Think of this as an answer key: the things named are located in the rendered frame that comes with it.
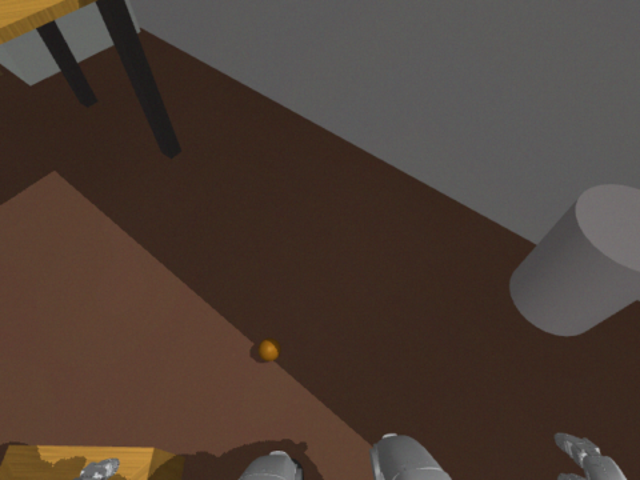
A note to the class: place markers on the right robot hand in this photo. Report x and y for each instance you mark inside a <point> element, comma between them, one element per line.
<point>587,456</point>

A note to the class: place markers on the left robot hand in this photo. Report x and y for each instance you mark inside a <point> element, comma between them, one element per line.
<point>100,471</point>

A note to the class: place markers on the table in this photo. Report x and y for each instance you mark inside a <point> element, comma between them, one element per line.
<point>18,17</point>

